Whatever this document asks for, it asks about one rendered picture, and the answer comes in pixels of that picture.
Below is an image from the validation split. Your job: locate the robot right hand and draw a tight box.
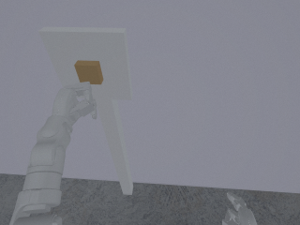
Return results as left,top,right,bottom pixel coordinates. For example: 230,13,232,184
222,191,258,225

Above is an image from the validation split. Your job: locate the robot left hand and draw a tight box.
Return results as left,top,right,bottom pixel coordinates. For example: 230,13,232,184
52,82,98,126

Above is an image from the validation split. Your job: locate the left robot forearm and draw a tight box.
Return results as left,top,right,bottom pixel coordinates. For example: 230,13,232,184
9,115,73,225

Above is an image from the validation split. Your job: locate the button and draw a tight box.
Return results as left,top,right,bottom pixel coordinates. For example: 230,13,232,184
74,60,104,85

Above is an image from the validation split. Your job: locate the left robot upper arm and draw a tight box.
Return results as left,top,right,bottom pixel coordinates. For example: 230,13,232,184
13,214,63,225

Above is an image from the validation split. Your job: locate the panel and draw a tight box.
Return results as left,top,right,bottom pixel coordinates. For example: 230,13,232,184
38,26,133,195

